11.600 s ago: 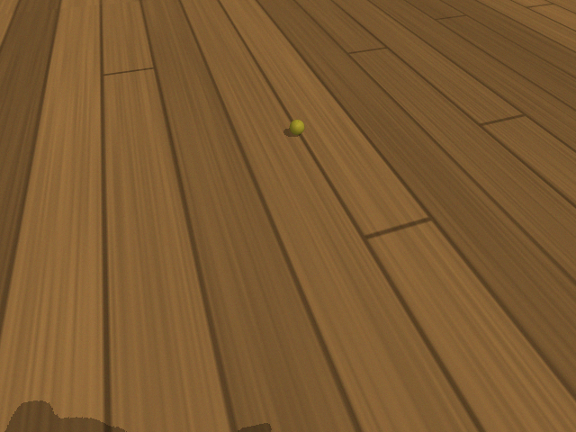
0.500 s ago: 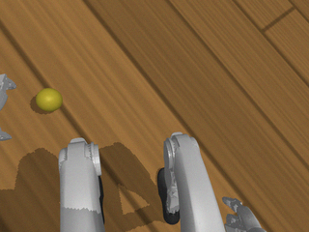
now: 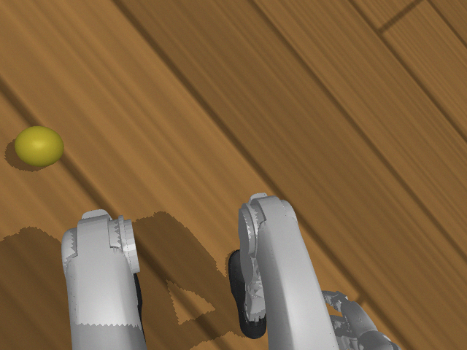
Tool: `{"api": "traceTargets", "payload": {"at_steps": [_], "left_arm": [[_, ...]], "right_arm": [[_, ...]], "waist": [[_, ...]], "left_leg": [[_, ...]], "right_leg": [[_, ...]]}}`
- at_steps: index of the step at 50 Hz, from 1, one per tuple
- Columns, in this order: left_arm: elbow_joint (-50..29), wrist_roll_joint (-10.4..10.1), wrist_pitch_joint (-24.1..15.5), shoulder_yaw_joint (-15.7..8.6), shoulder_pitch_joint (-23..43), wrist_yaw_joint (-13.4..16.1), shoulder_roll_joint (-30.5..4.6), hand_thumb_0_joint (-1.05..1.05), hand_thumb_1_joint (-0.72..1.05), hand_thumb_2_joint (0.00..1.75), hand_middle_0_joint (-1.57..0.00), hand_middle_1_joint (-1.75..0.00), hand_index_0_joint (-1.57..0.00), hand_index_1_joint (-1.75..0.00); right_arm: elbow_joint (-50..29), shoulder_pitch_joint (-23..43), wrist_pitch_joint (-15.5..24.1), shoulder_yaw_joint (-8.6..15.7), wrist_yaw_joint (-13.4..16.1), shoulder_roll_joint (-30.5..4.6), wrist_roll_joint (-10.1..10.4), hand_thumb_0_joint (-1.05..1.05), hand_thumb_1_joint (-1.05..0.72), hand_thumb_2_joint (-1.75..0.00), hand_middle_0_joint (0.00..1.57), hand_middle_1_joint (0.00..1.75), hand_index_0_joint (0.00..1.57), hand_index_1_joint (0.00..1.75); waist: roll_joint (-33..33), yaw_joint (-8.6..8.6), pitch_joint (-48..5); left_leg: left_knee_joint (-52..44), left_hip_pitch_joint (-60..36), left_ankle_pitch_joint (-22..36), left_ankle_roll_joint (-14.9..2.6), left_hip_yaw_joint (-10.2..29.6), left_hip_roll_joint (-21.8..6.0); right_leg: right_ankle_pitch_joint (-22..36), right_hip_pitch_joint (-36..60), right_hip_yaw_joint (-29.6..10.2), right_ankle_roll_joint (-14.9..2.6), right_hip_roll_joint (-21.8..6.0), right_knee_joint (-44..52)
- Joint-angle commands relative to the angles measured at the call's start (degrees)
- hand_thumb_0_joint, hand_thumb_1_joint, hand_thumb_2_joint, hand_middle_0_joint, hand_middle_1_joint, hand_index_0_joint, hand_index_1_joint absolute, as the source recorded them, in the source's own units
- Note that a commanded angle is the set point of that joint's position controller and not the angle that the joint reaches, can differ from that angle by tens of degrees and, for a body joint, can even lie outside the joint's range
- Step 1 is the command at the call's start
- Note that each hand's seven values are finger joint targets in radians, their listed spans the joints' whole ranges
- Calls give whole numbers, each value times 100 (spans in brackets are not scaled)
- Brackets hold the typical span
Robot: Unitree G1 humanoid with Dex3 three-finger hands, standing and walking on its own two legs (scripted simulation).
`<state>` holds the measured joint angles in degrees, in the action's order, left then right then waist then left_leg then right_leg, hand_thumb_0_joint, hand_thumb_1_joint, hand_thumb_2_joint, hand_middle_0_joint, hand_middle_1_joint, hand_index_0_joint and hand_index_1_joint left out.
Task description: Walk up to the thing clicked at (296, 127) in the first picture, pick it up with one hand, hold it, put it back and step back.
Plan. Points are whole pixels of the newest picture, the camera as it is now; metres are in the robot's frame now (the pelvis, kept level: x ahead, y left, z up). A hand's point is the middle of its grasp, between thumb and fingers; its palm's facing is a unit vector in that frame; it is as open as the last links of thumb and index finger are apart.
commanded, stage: rise first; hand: left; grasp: from above
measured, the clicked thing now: (40, 146) +0.48 +0.33 -0.30
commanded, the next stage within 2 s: approach in 1.96 s
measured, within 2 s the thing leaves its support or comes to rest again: neither
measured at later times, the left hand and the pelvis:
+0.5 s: hand out of the picture +0.43 +0.37 -0.17, palm faces -0.43 -0.11 -0.90, open 14.0 cm; pelvis +0.01 +0.00 -0.01, yaw -1 degrees
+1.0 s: hand out of the picture +0.44 +0.37 -0.18, palm faces -0.42 -0.10 -0.90, open 14.2 cm; pelvis +0.00 +0.00 -0.02, yaw -2 degrees
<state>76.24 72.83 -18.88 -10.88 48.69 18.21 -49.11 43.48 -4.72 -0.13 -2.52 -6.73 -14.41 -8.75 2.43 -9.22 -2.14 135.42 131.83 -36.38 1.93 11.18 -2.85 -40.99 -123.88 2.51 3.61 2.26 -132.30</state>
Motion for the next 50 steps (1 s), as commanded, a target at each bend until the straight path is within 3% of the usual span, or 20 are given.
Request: {"api": "traceTargets", "payload": {"at_steps": [1, 3, 4, 6, 8, 14, 16, 19, 22, 24, 28, 31, 34, 40, 42, 44, 46, 50], "left_arm": [[-735, -108, 35, -255, 1539, 225, -1777, 0, -53, 97, -5, -108, -8, -105], [-865, -117, 10, -296, 1627, 248, -1839, 0, -53, 98, -5, -107, -8, -104], [-828, -123, 21, -335, 1547, 251, -1887, 0, -52, 96, -5, -108, -8, -105], [-907, -115, 25, -252, 1613, 251, -1810, 0, -52, 96, -5, -107, -8, -104], [-798, -160, 44, -356, 1511, 258, -1908, 0, -53, 97, -5, -108, -8, -105], [-852, -185, 71, -366, 1452, 237, -1913, 0, -54, 98, -6, -106, -8, -104], [-776, -189, 64, -330, 1539, 217, -1930, 0, -53, 97, -5, -107, -8, -104], [-833, -202, 43, -443, 1505, 229, -2066, 0, -53, 97, -6, -107, -8, -104], [-716, -164, 33, -343, 1512, 184, -1981, 0, -55, 99, -6, -105, -7, -104], [-862, -175, -10, -487, 1613, 232, -2158, 0, -56, 102, -7, -103, -6, -104], [-622, -127, -25, -304, 1613, 226, -1949, 0, -57, 103, -8, -102, -6, -104], [-610, -80, -51, -418, 1641, 264, -2189, 0, -57, 103, -7, -102, -6, -103], [-492, -92, -38, -335, 1667, 294, -2069, 0, -58, 103, -8, -102, -6, -103], [-486, -68, -15, -360, 1817, 344, -2175, 0, -58, 103, -8, -101, -6, -103], [-393, -15, 2, -245, 1867, 332, -2124, 0, -59, 104, -8, -101, -6, -103], [-457, 0, 1, -381, 1948, 362, -2339, 0, -58, 103, -8, -101, -6, -103], [-338, -6, 22, -205, 1848, 331, -2067, 0, -59, 104, -8, -101, -6, -103], [-354, -13, 52, -312, 1763, 324, -2240, 0, -59, 104, -8, -101, -6, -103]], "right_arm": [[-66, -1082, 5, 432, 74, -1465, -47, 0, -91, -91, 20, 30, 20, 30], [-100, -1070, -4, 435, 69, -1484, -57, 0, -90, -91, 20, 30, 20, 30], [-89, -1051, 1, 447, 77, -1500, -44, 0, -91, -91, 20, 30, 20, 30], [-88, -1064, -13, 419, 68, -1491, -64, 0, -90, -90, 20, 30, 20, 30], [-65, -1073, -13, 428, 68, -1488, -37, 0, -91, -91, 20, 30, 20, 30], [-79, -1139, -36, 388, 35, -1494, -85, 0, -91, -91, 20, 30, 20, 30], [-95, -1141, -40, 379, 32, -1507, -89, 0, -91, -91, 20, 30, 20, 30], [-99, -1109, -61, 366, 21, -1518, -92, 0, -91, -91, 20, 30, 20, 30], [-110, -1107, -83, 350, 10, -1534, -85, 0, -90, -90, 20, 30, 20, 30], [-105, -1107, -92, 328, 6, -1570, -99, 0, -90, -90, 20, 30, 20, 30], [-103, -1087, -107, 276, -14, -1547, -136, 0, -90, -90, 20, 30, 20, 30], [-105, -1109, -97, 245, -14, -1570, -162, 0, -90, -90, 20, 30, 20, 30], [-133, -1084, -82, 232, -28, -1565, -159, 0, -90, -90, 20, 30, 20, 30], [-96, -1079, -64, 210, -16, -1611, -155, 0, -90, -90, 20, 30, 20, 30], [-126, -1059, -57, 167, -19, -1605, -159, 0, -90, -90, 20, 30, 20, 30], [-139, -1070, -63, 173, -10, -1649, -144, 0, -90, -90, 20, 30, 20, 30], [-124, -1090, -40, 133, -29, -1611, -175, 0, -91, -90, 20, 30, 20, 30], [-150, -1090, -29, 121, -37, -1639, -165, 0, -91, -90, 20, 30, 20, 30]], "waist": [[-1800, 76, -3687], [-1930, 63, -3760], [-1911, 134, -3829], [-1999, 33, -3829], [-1869, 98, -3747], [-1886, 60, -3920], [-1846, -24, -3823], [-1958, 41, -3760], [-1920, -24, -3696], [-1958, -7, -3836], [-1901, -129, -3611], [-1895, -84, -3669], [-1930, -131, -3562], [-2030, -157, -3592], [-2192, -196, -3469], [-2169, -203, -3554], [-2178, -230, -3487], [-2270, -180, -3537]], "left_leg": [[-1343, -3303, 528, -287, -760, 84], [-1337, -3378, 521, -273, -734, 80], [-1316, -3471, 554, -262, -719, 62], [-1242, -3426, 706, -268, -735, 68], [-1229, -3345, 722, -280, -748, 74], [-1100, -3403, 990, -292, -741, 64], [-1052, -3247, 903, -306, -753, 63], [-1064, -3213, 834, -292, -755, 73], [-1056, -3290, 823, -295, -714, 63], [-1030, -3292, 908, -287, -704, 69], [-992, -3134, 799, -301, -696, 70], [-942, -3082, 790, -303, -714, 78], [-957, -3058, 703, -296, -699, 81], [-961, -3090, 660, -278, -660, 85], [-994, -3107, 618, -270, -650, 83], [-981, -3154, 589, -260, -607, 70], [-955, -3162, 720, -269, -634, 75], [-960, -3220, 778, -263, -623, 78]], "right_leg": [[994, 1173, 700, -531, 137, 1405], [977, 1143, 719, -529, 140, 1362], [1008, 1119, 713, -533, 145, 1341], [1163, 1156, 712, -517, 154, 1292], [1172, 1161, 697, -514, 141, 1305], [1415, 1360, 704, -495, 169, 1266], [1382, 1381, 696, -480, 174, 1317], [1301, 1338, 704, -494, 157, 1229], [1271, 1215, 738, -500, 174, 1237], [1367, 1302, 742, -494, 174, 1185], [1293, 1192, 768, -489, 185, 1192], [1296, 1325, 755, -480, 187, 1207], [1218, 1217, 771, -493, 195, 1185], [1186, 1093, 812, -497, 190, 1097], [1162, 1008, 832, -508, 198, 1104], [1138, 977, 845, -513, 186, 1030], [1259, 1018, 846, -499, 190, 1052], [1300, 1060, 845, -500, 189, 1037]]}}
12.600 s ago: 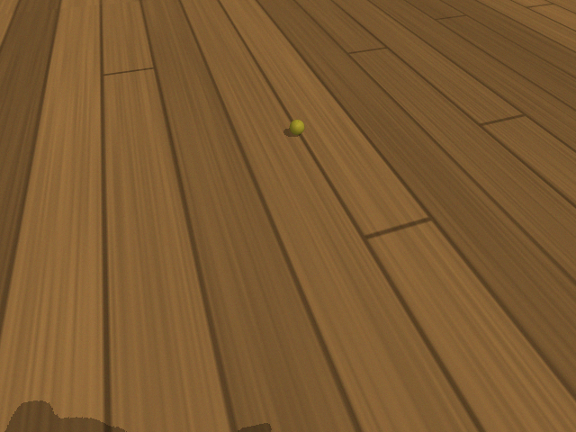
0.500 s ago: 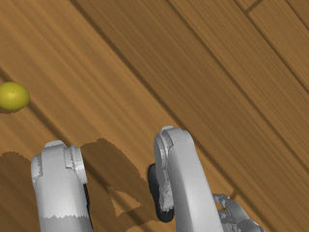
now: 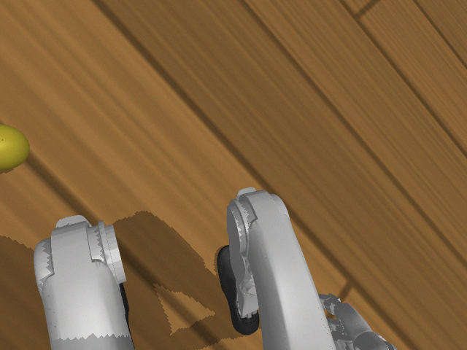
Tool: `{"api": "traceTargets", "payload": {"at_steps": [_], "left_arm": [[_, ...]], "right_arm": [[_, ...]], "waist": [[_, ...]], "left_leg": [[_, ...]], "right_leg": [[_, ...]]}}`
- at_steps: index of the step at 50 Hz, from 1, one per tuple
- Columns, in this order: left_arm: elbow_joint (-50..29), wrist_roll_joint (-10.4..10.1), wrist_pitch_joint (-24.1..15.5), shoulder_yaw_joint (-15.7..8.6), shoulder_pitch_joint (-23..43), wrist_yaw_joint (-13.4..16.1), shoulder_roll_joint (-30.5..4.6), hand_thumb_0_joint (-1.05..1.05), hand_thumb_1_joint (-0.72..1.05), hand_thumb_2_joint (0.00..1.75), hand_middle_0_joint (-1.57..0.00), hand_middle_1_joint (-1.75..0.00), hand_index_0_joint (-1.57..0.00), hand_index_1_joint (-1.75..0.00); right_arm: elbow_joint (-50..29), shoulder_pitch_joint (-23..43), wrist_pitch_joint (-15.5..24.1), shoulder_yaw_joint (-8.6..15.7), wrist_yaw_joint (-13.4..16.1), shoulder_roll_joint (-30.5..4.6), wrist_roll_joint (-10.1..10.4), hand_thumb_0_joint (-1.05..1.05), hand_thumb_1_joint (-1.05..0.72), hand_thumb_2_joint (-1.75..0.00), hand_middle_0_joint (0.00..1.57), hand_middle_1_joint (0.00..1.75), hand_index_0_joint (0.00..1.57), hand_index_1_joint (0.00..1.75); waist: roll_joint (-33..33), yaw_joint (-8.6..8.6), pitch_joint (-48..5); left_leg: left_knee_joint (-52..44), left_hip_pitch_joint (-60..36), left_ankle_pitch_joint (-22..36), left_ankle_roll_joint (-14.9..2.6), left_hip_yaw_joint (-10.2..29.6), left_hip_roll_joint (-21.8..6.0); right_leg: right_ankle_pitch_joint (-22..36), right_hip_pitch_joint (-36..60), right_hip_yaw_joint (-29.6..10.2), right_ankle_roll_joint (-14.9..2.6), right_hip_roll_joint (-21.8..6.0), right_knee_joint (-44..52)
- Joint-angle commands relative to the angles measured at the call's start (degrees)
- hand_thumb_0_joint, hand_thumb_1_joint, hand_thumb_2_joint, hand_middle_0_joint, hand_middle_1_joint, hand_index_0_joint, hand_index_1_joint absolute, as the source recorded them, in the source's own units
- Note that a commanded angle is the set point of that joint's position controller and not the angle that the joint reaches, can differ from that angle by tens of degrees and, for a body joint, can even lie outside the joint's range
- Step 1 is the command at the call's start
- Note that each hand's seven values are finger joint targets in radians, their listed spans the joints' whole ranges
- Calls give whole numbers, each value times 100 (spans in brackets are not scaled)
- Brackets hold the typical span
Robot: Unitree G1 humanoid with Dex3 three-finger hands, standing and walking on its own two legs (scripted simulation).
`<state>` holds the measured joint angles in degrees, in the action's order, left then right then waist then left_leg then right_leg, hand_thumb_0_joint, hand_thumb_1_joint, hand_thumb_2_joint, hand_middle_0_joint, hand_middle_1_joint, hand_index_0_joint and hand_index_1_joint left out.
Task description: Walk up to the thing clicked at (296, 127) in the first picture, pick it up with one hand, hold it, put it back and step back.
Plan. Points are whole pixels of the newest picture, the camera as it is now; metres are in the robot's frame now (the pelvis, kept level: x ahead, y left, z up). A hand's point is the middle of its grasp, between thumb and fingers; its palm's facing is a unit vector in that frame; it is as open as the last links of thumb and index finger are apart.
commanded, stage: rise first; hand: left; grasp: from above
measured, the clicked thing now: (1, 147) +0.47 +0.34 -0.28
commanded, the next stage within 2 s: approach in 0.96 s
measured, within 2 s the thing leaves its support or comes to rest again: neither
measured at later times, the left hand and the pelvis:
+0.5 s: hand out of the picture +0.43 +0.39 -0.15, palm faces -0.42 -0.11 -0.90, open 14.2 cm; pelvis +0.00 +0.00 +0.00, yaw +0 degrees
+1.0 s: hand out of the picture +0.43 +0.39 -0.15, palm faces -0.42 -0.11 -0.90, open 14.2 cm; pelvis +0.00 +0.00 +0.00, yaw +0 degrees
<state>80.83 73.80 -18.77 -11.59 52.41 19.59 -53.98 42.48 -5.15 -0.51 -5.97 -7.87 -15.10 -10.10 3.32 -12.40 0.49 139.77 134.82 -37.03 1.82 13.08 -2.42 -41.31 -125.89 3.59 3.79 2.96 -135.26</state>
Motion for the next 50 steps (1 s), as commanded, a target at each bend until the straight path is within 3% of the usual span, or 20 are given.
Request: {"api": "traceTargets", "payload": {"at_steps": [1, 4, 5, 7, 9, 16, 20, 22, 26, 27, 31, 34, 36, 41, 45, 50], "left_arm": [[-855, -145, 35, -297, 1389, 177, -1806, 0, -58, 103, -9, -101, -7, -103], [-940, -160, 24, -227, 1470, 177, -1697, 0, -59, 104, -9, -100, -6, -103], [-892, -153, 30, -304, 1328, 157, -1777, 0, -59, 104, -9, -101, -6, -103], [-969, -145, 13, -370, 1411, 152, -1931, 0, -59, 104, -9, -100, -6, -102], [-1049, -213, 3, -302, 1404, 138, -1781, 0, -59, 104, -9, -99, -7, -102], [-1215, -253, 63, -308, 1393, 79, -1774, 0, -60, 105, -9, -99, -6, -102], [-1154, -256, 104, -163, 1358, -28, -1637, 0, -60, 105, -10, -98, -7, -102], [-1141, -264, 108, -298, 1365, -35, -1834, 0, -61, 106, -10, -98, -6, -102], [-1160, -256, 62, -160, 1406, -95, -1658, 0, -59, 105, -10, -98, -7, -101], [-1200, -260, 53, -241, 1430, -85, -1774, 0, -60, 105, -10, -98, -7, -102], [-1064, -256, 30, -56, 1406, -107, -1543, 0, -60, 105, -9, -100, -7, -103], [-1170, -223, -21, -233, 1527, -45, -1827, 0, -59, 105, -10, -99, -7, -102], [-1080, -165, -25, -95, 1515, -40, -1664, 0, -60, 105, -10, -100, -7, -103], [-918, -137, -40, -208, 1494, 37, -1814, 0, -59, 104, -10, -100, -7, -102], [-959, -108, -21, -99, 1563, 68, -1670, 0, -58, 104, -10, -100, -7, -102], [-1111, -148, 18, -250, 1554, 77, -1829, 0, -59, 104, -10, -99, -7, -102]], "right_arm": [[-46, -1047, 7, 483, 82, -1589, -11, 0, -91, -90, 20, 30, 20, 30], [-65, -1056, 24, 478, 71, -1571, -22, 0, -91, -90, 20, 30, 20, 30], [-74, -1042, 29, 491, 66, -1575, -6, 0, -91, -90, 20, 30, 20, 30], [-87, -1085, 27, 467, 60, -1586, -22, 0, -90, -90, 20, 30, 20, 30], [-92, -1053, 30, 491, 58, -1560, -12, 0, -91, -90, 20, 30, 20, 30], [-75, -1139, 26, 535, 40, -1566, 25, 0, -91, -90, 20, 30, 20, 30], [-83, -1125, 26, 531, 40, -1547, 55, 0, -91, -90, 20, 30, 20, 30], [-101, -1119, 8, 526, 45, -1571, 79, 0, -91, -90, 20, 30, 20, 30], [-100, -1099, -25, 498, 51, -1528, 66, 0, -91, -90, 20, 30, 20, 30], [-110, -1116, -23, 487, 51, -1562, 53, 0, -91, -90, 20, 30, 20, 30], [-142, -1075, -23, 493, 62, -1555, 100, 0, -91, -90, 20, 30, 20, 30], [-170, -1039, -38, 460, 70, -1586, 82, 0, -90, -90, 20, 30, 20, 30], [-145, -1055, -39, 454, 59, -1553, 86, 0, -91, -90, 20, 30, 20, 30], [-148, -1037, -9, 447, 66, -1586, 79, 0, -91, -90, 20, 30, 20, 30], [-139, -1107, 10, 421, 54, -1580, 39, 0, -90, -90, 20, 30, 20, 30], [-129, -1116, 37, 459, 50, -1601, 47, 0, -90, -90, 20, 30, 20, 30]], "waist": [[-2259, 148, -3850], [-2313, 70, -3747], [-2322, 145, -3768], [-2245, 118, -3866], [-2171, 88, -3841], [-2195, 98, -3960], [-2225, 101, -3765], [-2201, 137, -3829], [-2135, 95, -3840], [-2125, 94, -3855], [-2102, 63, -3596], [-2266, 126, -3765], [-2216, 63, -3714], [-2262, 95, -3682], [-2265, -3, -3809], [-2441, 65, -3904]], "left_leg": [[-1375, -3491, 833, -258, -806, 27], [-1397, -3418, 738, -255, -809, 42], [-1418, -3470, 747, -250, -801, 34], [-1341, -3394, 815, -272, -831, 39], [-1321, -3328, 754, -278, -838, 28], [-1333, -3452, 937, -283, -842, 32], [-1426, -3434, 763, -267, -826, 27], [-1387, -3443, 825, -277, -822, 32], [-1381, -3346, 828, -287, -852, 36], [-1365, -3355, 859, -299, -848, 43], [-1500, -3348, 568, -266, -791, 38], [-1465, -3360, 662, -260, -818, 57], [-1458, -3363, 681, -257, -810, 54], [-1445, -3422, 676, -249, -789, 56], [-1393, -3418, 775, -263, -819, 60], [-1456, -3584, 828, -241, -779, 53]], "right_leg": [[1324, 1254, 742, -511, 120, 1329], [1272, 1239, 745, -516, 106, 1316], [1262, 1238, 750, -518, 116, 1308], [1341, 1388, 723, -498, 124, 1371], [1314, 1369, 709, -493, 123, 1397], [1464, 1482, 695, -482, 114, 1424], [1302, 1343, 697, -509, 117, 1466], [1341, 1392, 687, -504, 113, 1450], [1371, 1476, 675, -486, 134, 1512], [1398, 1500, 674, -476, 126, 1510], [1128, 1260, 725, -517, 115, 1517], [1212, 1351, 715, -508, 110, 1471], [1223, 1299, 722, -515, 113, 1445], [1190, 1187, 733, -521, 110, 1405], [1319, 1320, 732, -496, 125, 1448], [1320, 1254, 762, -504, 97, 1329]]}}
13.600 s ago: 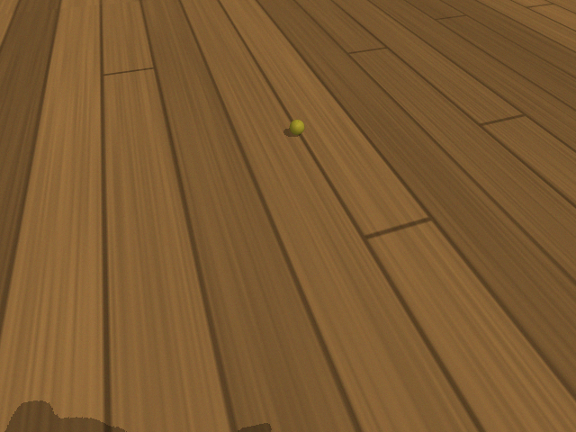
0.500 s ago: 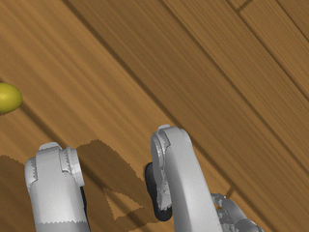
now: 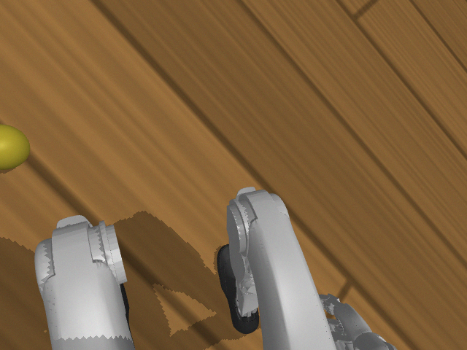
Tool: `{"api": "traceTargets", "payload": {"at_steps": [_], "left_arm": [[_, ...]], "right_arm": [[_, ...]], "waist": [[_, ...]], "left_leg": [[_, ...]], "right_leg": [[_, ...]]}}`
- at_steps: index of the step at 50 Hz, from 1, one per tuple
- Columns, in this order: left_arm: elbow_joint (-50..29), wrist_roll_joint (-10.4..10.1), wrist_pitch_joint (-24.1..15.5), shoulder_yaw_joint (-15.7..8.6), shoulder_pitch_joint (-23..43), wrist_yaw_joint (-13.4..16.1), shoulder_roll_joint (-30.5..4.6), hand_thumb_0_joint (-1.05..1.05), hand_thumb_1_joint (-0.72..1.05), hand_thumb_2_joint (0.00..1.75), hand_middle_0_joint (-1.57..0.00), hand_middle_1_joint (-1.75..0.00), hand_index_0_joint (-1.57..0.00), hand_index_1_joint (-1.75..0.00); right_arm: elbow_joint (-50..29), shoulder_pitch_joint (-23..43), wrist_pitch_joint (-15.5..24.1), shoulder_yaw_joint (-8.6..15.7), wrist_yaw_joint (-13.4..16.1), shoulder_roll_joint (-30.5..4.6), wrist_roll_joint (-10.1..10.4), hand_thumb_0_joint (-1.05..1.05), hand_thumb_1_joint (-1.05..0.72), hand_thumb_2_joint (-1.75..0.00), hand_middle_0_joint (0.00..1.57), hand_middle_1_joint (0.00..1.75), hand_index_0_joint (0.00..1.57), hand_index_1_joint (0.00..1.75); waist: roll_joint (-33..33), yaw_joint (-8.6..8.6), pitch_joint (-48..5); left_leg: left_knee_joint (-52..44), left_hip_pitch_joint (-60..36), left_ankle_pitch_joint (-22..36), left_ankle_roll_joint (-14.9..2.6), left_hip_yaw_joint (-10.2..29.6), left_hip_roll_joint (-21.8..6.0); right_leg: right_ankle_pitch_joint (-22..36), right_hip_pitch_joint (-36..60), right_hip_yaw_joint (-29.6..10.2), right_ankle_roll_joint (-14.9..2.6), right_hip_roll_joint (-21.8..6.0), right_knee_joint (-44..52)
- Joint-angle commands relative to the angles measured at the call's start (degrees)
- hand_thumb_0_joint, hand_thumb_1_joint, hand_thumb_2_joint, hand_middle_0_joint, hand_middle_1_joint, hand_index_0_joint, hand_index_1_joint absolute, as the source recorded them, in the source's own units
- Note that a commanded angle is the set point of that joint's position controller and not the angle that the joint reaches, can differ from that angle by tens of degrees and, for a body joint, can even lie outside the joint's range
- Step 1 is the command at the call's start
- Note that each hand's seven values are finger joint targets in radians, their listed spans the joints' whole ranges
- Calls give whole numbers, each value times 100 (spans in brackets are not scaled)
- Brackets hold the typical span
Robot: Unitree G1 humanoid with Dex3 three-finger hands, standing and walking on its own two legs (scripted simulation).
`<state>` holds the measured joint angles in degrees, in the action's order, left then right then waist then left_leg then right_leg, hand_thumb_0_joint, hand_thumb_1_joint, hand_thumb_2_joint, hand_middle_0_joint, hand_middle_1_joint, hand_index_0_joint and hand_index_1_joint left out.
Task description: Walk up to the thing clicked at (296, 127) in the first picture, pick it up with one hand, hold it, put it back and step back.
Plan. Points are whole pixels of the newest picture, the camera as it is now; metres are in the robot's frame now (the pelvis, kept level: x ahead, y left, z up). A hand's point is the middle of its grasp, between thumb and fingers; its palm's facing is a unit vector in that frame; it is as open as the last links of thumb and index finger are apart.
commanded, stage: approach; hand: left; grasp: from above
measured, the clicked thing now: (2, 147) +0.47 +0.34 -0.28
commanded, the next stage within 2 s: close in in 0.58 s
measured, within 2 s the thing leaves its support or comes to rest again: neither
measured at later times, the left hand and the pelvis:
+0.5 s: hand out of the picture +0.48 +0.33 -0.16, palm faces -0.37 -0.10 -0.93, open 14.3 cm; pelvis +0.00 +0.00 +0.00, yaw +0 degrees
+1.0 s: hand out of the picture +0.45 +0.34 -0.19, palm faces -0.43 -0.13 -0.89, open 14.0 cm; pelvis +0.00 +0.00 -0.01, yaw -1 degrees
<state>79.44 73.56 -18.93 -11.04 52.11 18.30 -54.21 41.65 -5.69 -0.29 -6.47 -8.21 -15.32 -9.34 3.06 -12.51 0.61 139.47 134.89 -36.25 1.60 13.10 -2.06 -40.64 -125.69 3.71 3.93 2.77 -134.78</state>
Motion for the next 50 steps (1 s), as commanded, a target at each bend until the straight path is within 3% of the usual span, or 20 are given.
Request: {"api": "traceTargets", "payload": {"at_steps": [1, 3, 4, 8, 9, 12, 17, 19, 21, 24, 28, 32, 34, 36, 39, 42, 47, 50], "left_arm": [[-857, -116, 52, -236, 1547, 194, -1744, 0, -59, 104, -10, -100, -7, -102], [-854, -157, 46, -196, 1600, 187, -1699, 0, -61, 111, -12, -96, -5, -103], [-785, -151, 56, -218, 1489, 189, -1669, 0, -59, 106, -7, -99, -5, -102], [-824, -207, 0, 78, 1721, 200, -1348, 0, -58, 103, -7, -100, -5, -101], [-736, -165, 5, 253, 1748, 208, -1164, 0, -58, 104, -7, -100, -5, -102], [-843, -144, 7, 403, 2164, 351, -1001, 0, -57, 104, -7, -101, -6, -102], [-567, 55, 313, 208, 2388, 713, -1213, 0, -59, 105, -8, -99, -5, -101], [-384, 69, 526, 11, 2296, 810, -1409, 0, -60, 105, -7, -99, -5, -101], [-235, 59, 699, -54, 2270, 833, -1445, 0, -60, 106, -8, -98, -5, -101], [-2, -65, 928, 6, 1939, 721, -1417, 0, -61, 106, -8, -98, -5, -101], [-284, -319, 1026, -108, 1399, 374, -1581, 0, -59, 107, -8, -100, -6, -102], [-683, -568, 819, 115, 1612, 10, -1290, 0, -61, 107, -7, -101, -5, -103], [-914, -580, 612, 112, 1801, -65, -1334, 0, -60, 108, -8, -101, -6, -103], [-977, -542, 394, 61, 1869, -53, -1431, 0, -61, 107, -7, -100, -5, -102], [-665, -432, 119, 228, 1749, 36, -1143, 0, -60, 110, -8, -101, -6, -104], [-508, -313, -54, 85, 1779, 293, -1370, 0, -57, 113, -9, -103, -7, -106], [-214, 26, -68, 36, 1924, 728, -1433, 0, -55, 109, -8, -102, -6, -104], [201, 130, 24, -4, 1938, 976, -1415, 0, -56, 113, -8, -102, -5, -105]], "right_arm": [[-64, -1065, 20, 507, 75, -1560, -17, 0, -91, -90, 20, 30, 20, 30], [-49, -1043, 20, 498, 78, -1563, -10, 0, -91, -90, 20, 30, 20, 30], [-53, -1071, 24, 484, 78, -1569, -15, 0, -89, -89, 20, 30, 20, 30], [-32, -1071, 62, 483, 78, -1563, -10, 0, -89, -89, 20, 30, 20, 30], [-36, -1106, 91, 463, 73, -1528, -38, 0, -89, -89, 20, 30, 20, 30], [9, -1220, 148, 490, 75, -1557, -35, 0, -89, -89, 20, 30, 20, 30], [18, -1246, 246, 429, 93, -1593, -58, 0, -89, -89, 20, 30, 20, 30], [-21, -1220, 275, 408, 80, -1589, -47, 0, -89, -89, 20, 30, 20, 30], [-87, -1181, 292, 363, 65, -1579, -63, 0, -89, -89, 20, 30, 20, 30], [-159, -1093, 334, 322, 50, -1589, -22, 0, -89, -89, 20, 30, 20, 30], [-227, -1128, 334, 342, 17, -1563, 40, 0, -89, -89, 20, 30, 20, 30], [-163, -1211, 295, 390, 17, -1547, 77, 0, -90, -89, 20, 30, 20, 30], [-127, -1308, 267, 398, 27, -1583, 44, 0, -90, -89, 20, 30, 20, 30], [-95, -1322, 234, 402, 34, -1612, 17, 0, -90, -90, 20, 30, 20, 30], [-77, -1330, 200, 339, 29, -1578, -40, 0, -90, -90, 20, 30, 20, 30], [-54, -1295, 191, 278, 33, -1617, -107, 0, -90, -89, 20, 30, 20, 30], [-27, -1133, 235, 257, 27, -1672, -179, 0, -89, -90, 20, 30, 20, 30], [8, -1083, 292, 206, 5, -1711, -265, 0, -89, -90, 20, 30, 20, 30]], "waist": [[-2351, 45, -3800], [-2175, 2, -3743], [-2191, 30, -3717], [-2071, -119, -3629], [-2171, -186, -3544], [-2144, -331, -3738], [-2533, -290, -3897], [-2493, -170, -3853], [-2522, -186, -3874], [-2358, -141, -3627], [-2017, 22, -3901], [-1891, -182, -3833], [-1861, -269, -3825], [-1957, -259, -3766], [-1831, -364, -3550], [-1907, -292, -3637], [-2362, -302, -3599], [-2325, -413, -3365]], "left_leg": [[-1430, -3510, 672, -223, -787, 22], [-1374, -3342, 579, -247, -801, 16], [-1382, -3360, 628, -246, -812, 37], [-1349, -3234, 494, -246, -775, 19], [-1339, -3247, 450, -234, -795, 18], [-1292, -3390, 561, -221, -771, -12], [-1336, -3569, 744, -189, -821, -11], [-1359, -3507, 760, -205, -860, -14], [-1351, -3393, 716, -228, -885, -4], [-1366, -3142, 584, -272, -914, 13], [-1326, -2961, 682, -333, -950, 40], [-1244, -2945, 697, -325, -876, 18], [-1180, -2869, 694, -315, -852, 19], [-1143, -2910, 637, -275, -835, 10], [-1110, -2903, 588, -259, -784, 6], [-1079, -2999, 709, -251, -775, 3], [-1163, -3423, 731, -184, -721, -18], [-1130, -3356, 788, -188, -701, -31]], "right_leg": [[1205, 1194, 738, -535, 120, 1296], [1154, 1190, 729, -517, 134, 1380], [1180, 1217, 725, -514, 119, 1356], [1114, 1155, 755, -515, 135, 1382], [1099, 1159, 748, -522, 137, 1405], [1241, 1178, 763, -504, 152, 1446], [1421, 1178, 770, -530, 149, 1346], [1420, 1171, 744, -538, 137, 1336], [1385, 1219, 730, -543, 141, 1321], [1277, 1236, 695, -537, 144, 1349], [1369, 1774, 605, -482, 159, 1430], [1404, 1736, 619, -465, 164, 1451], [1399, 1813, 633, -450, 162, 1479], [1280, 1741, 671, -481, 170, 1484], [1235, 1654, 740, -473, 181, 1453], [1370, 1694, 767, -449, 178, 1413], [1312, 1257, 905, -521, 191, 1193], [1389, 1149, 958, -510, 191, 1085]]}}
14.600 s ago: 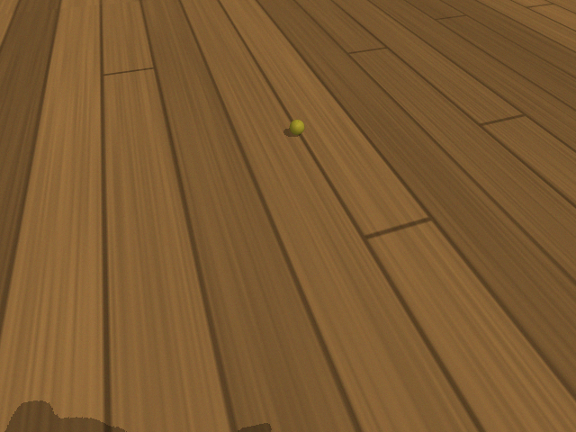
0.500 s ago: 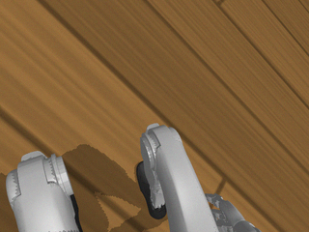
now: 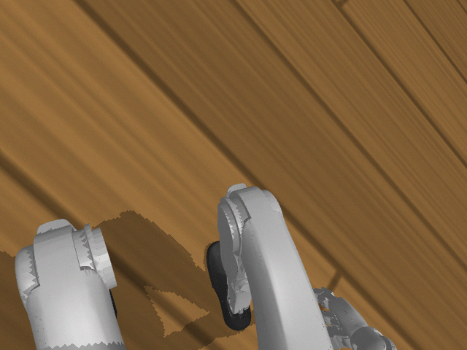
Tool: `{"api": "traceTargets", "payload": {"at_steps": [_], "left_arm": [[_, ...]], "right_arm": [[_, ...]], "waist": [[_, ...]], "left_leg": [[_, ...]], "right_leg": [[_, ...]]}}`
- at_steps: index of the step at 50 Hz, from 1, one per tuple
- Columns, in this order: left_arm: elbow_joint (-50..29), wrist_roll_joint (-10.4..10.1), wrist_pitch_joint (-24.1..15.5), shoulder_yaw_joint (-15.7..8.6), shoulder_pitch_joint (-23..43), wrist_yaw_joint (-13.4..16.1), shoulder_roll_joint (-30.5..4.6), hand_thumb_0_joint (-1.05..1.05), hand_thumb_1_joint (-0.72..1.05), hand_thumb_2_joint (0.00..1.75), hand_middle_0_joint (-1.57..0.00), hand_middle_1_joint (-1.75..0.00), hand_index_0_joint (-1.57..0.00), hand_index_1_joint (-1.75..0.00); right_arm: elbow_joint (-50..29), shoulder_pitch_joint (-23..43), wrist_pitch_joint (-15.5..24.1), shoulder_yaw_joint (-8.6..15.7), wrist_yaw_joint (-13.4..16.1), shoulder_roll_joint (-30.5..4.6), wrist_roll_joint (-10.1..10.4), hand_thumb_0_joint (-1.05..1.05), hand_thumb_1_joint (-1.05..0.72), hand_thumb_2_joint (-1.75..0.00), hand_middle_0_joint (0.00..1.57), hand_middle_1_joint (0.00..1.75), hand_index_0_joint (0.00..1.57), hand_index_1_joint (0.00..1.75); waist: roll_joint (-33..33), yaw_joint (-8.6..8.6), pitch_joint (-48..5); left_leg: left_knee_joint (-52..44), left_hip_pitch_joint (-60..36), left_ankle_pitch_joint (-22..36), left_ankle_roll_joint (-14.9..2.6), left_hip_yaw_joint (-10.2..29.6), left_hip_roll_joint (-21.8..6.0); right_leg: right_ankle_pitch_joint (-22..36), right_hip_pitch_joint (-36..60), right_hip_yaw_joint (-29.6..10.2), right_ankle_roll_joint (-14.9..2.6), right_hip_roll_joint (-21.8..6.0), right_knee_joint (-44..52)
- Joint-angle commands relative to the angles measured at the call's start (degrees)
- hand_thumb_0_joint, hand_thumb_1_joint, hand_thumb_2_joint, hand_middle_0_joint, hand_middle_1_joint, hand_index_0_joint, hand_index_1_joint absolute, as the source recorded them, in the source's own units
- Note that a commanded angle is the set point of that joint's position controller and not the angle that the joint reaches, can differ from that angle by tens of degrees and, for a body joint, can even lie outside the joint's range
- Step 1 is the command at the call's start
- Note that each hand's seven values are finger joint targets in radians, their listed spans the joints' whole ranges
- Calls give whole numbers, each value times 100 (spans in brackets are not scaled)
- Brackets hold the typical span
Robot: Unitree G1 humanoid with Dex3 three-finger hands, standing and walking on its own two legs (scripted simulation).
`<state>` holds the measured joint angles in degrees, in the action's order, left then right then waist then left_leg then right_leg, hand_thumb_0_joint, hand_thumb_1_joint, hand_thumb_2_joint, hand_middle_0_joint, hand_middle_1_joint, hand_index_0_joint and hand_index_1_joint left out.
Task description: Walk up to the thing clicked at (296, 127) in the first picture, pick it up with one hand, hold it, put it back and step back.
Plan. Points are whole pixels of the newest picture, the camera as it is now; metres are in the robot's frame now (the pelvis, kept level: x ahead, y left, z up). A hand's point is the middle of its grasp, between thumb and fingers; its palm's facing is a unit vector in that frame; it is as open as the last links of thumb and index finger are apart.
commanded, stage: rest palm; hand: left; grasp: from above
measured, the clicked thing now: out of the picture +0.47 +0.35 -0.27
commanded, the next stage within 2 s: close in 1.18 s
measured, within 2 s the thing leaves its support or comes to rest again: neither
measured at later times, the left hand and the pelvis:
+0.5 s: hand out of the picture +0.45 +0.35 -0.22, palm faces -0.43 -0.14 -0.89, open 14.4 cm; pelvis +0.00 +0.00 -0.01, yaw -2 degrees
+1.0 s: hand out of the picture +0.45 +0.35 -0.24, palm faces -0.42 -0.15 -0.90, open 14.3 cm; pelvis +0.00 +0.01 -0.02, yaw -4 degrees
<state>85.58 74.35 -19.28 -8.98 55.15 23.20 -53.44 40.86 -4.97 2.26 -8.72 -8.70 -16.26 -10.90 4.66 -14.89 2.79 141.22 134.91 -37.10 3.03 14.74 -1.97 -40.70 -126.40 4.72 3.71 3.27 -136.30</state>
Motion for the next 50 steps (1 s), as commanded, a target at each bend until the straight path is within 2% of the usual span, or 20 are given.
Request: {"api": "traceTargets", "payload": {"at_steps": [1, 9, 12, 16, 20, 21, 24, 26, 31, 33, 36, 37, 38, 39, 41, 42, 43, 48, 49, 50], "left_arm": [[-284, 74, 83, -166, 1655, 557, -1476, 0, -55, 114, -8, -102, -5, -106], [-85, 60, 398, -163, 1876, 852, -1791, 0, -57, 106, -7, -99, -4, -101], [100, -49, 504, -236, 1517, 853, -1828, 0, -59, 105, -6, -97, -3, -100], [6, -176, 539, -142, 1539, 762, -1810, 0, -59, 104, -6, -97, -3, -99], [-43, -250, 486, -242, 1327, 745, -1907, 0, -60, 103, -6, -95, -3, -98], [-86, -214, 473, -412, 1299, 750, -2138, 0, -60, 104, -6, -95, -3, -98], [-9, -278, 377, -153, 1358, 721, -1822, 0, -61, 106, -7, -95, -3, -99], [84, -240, 327, -396, 1192, 784, -2165, 0, -61, 106, -7, -95, -3, -99], [65, -212, 244, -186, 1328, 866, -1851, 0, -61, 110, -7, -95, -2, -101], [134, -124, 232, -320, 1255, 936, -2068, 0, -61, 109, -7, -95, -2, -100], [243, -127, 229, -269, 1395, 1009, -2056, 0, -60, 110, -8, -96, -3, -101], [137, -61, 244, -95, 1439, 993, -1933, 0, -61, 109, -7, -95, -2, -100], [198, -87, 260, -240, 1393, 1040, -2039, 0, -61, 109, -7, -95, -2, -100], [196, -108, 267, -87, 1433, 1040, -1842, 0, -60, 108, -7, -96, -3, -100], [222, -125, 275, -235, 1437, 1108, -2059, 0, -60, 110, -8, -97, -3, -102], [260, -80, 299, -93, 1350, 1099, -1886, 0, -60, 108, -7, -97, -3, -101], [216, -95, 300, -228, 1364, 1137, -2018, 0, -59, 109, -8, -98, -3, -102], [140, -75, 395, -108, 1504, 1126, -1992, 0, -60, 107, -7, -97, -3, -101], [178, -157, 394, -261, 1424, 1171, -2092, 0, -59, 108, -7, -98, -3, -103], [206, -144, 411, -77, 1431, 1150, -1911, 0, -60, 107, -7, -98, -3, -102]], "right_arm": [[75, -1065, 56, 421, 59, -1624, -118, 0, -89, -90, 20, 30, 20, 30], [92, -1021, 365, 278, -3, -1702, -269, 0, -89, -90, 20, 30, 20, 30], [86, -939, 419, 216, -3, -1713, -306, 0, -90, -90, 20, 30, 20, 30], [75, -900, 482, 173, -24, -1723, -338, 0, -90, -90, 20, 30, 20, 30], [34, -893, 495, 107, -40, -1761, -371, 0, -90, -90, 20, 30, 20, 30], [41, -949, 491, 130, -48, -1813, -394, 0, -90, -90, 20, 30, 20, 30], [-45, -827, 515, 66, -69, -1801, -393, 0, -90, -90, 20, 30, 20, 30], [3, -881, 497, 71, -56, -1861, -391, 0, -90, -90, 20, 30, 20, 30], [-50, -812, 547, 14, -109, -1844, -445, 0, -90, -90, 20, 30, 20, 30], [6, -851, 538, 8, -109, -1895, -483, 0, -90, -90, 20, 30, 20, 30], [-17, -783, 581, -16, -131, -1905, -503, 0, -90, -90, 20, 30, 20, 30], [-67, -776, 606, -26, -145, -1900, -509, 0, -90, -90, 20, 30, 20, 30], [3, -799, 611, -3, -138, -1917, -504, 0, -90, -90, 20, 30, 20, 30], [-1, -770, 635, -21, -155, -1904, -494, 0, -90, -90, 20, 30, 20, 30], [-12, -765, 668, -37, -175, -1953, -531, 0, -90, -90, 20, 30, 20, 30], [-21, -712, 681, -42, -179, -1910, -512, 0, -90, -90, 20, 30, 20, 30], [-10, -716, 661, -34, -180, -1953, -528, 0, -90, -90, 20, 30, 20, 30], [-62, -699, 759, -52, -237, -1971, -532, 0, -90, -90, 20, 30, 20, 30], [-48, -644, 755, -53, -235, -1977, -512, 0, -90, -90, 20, 30, 20, 30], [-52, -646, 782, -64, -251, -1939, -504, 0, -90, -90, 20, 30, 20, 30]], "waist": [[-2445, -188, -3525], [-2525, -368, -3472], [-2540, -217, -3712], [-2574, -295, -3503], [-2568, -266, -3539], [-2548, -295, -3545], [-2496, -375, -3360], [-2432, -299, -3320], [-2546, -437, -3295], [-2508, -398, -3287], [-2423, -478, -3089], [-2555, -490, -3070], [-2482, -462, -3125], [-2539, -472, -3128], [-2602, -486, -3184], [-2652, -425, -3207], [-2669, -449, -3269], [-2764, -507, -3140], [-2661, -424, -3202], [-2732, -468, -3134]], "left_leg": [[-1269, -3244, 760, -337, -868, -45], [-1065, -3057, 669, -361, -888, -67], [-1004, -3074, 798, -364, -893, -75], [-988, -2910, 659, -371, -858, -91], [-973, -2946, 853, -351, -808, -96], [-971, -2977, 884, -357, -782, -107], [-945, -2854, 769, -362, -753, -116], [-934, -2811, 729, -367, -743, -128], [-924, -3022, 887, -332, -692, -146], [-929, -2957, 826, -333, -676, -147], [-869, -2802, 669, -346, -674, -155], [-879, -2864, 670, -347, -704, -145], [-862, -2904, 725, -342, -683, -164], [-877, -2971, 750, -320, -678, -152], [-888, -3020, 809, -315, -646, -170], [-918, -3062, 799, -303, -670, -164], [-916, -3078, 873, -295, -636, -177], [-839, -3065, 828, -308, -660, -178], [-875, -3021, 844, -303, -638, -183], [-886, -3065, 818, -291, -651, -168]], "right_leg": [[1314, 1136, 852, -489, 152, 1261], [1332, 1321, 805, -445, 184, 1224], [1484, 1576, 794, -434, 208, 1214], [1393, 1516, 812, -441, 245, 1201], [1546, 1654, 901, -437, 249, 1102], [1588, 1655, 911, -441, 265, 1094], [1500, 1578, 941, -427, 280, 1134], [1456, 1660, 930, -427, 286, 1146], [1602, 1613, 1016, -418, 295, 1077], [1553, 1627, 1036, -418, 311, 1071], [1422, 1507, 1036, -407, 293, 1097], [1436, 1529, 987, -413, 297, 1101], [1491, 1561, 1014, -400, 308, 1108], [1483, 1482, 1048, -406, 306, 1055], [1543, 1575, 1080, -407, 309, 1048], [1526, 1562, 1060, -423, 321, 1051], [1586, 1614, 1112, -415, 329, 1014], [1586, 1532, 1046, -412, 323, 1015], [1577, 1581, 1088, -413, 331, 1023], [1551, 1519, 1079, -428, 324, 989]]}}
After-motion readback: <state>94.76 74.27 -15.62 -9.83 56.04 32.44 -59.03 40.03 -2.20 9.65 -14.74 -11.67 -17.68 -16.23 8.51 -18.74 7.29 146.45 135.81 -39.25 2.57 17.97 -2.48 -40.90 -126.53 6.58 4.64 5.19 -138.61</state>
